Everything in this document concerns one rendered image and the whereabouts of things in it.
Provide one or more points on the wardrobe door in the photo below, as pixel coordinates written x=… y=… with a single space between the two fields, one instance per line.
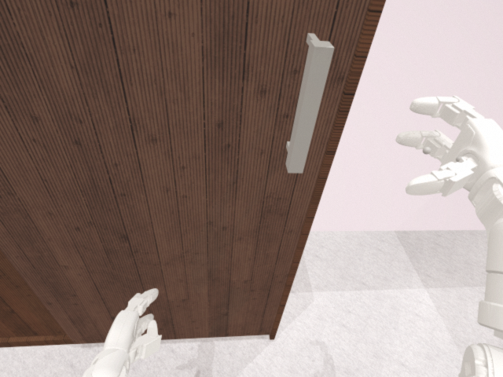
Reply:
x=21 y=311
x=143 y=145

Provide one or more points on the robot left hand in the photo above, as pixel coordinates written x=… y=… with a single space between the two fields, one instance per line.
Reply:
x=125 y=332

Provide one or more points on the robot right hand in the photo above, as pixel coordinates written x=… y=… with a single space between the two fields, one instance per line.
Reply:
x=480 y=143

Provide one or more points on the handle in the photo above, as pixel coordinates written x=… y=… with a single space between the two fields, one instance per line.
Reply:
x=316 y=70

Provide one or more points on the right robot upper arm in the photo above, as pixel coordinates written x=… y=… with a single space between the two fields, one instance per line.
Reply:
x=482 y=360

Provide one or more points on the right robot forearm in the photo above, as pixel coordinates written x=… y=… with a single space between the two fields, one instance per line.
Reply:
x=487 y=197

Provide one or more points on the left robot forearm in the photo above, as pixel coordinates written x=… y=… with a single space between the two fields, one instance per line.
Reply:
x=109 y=363

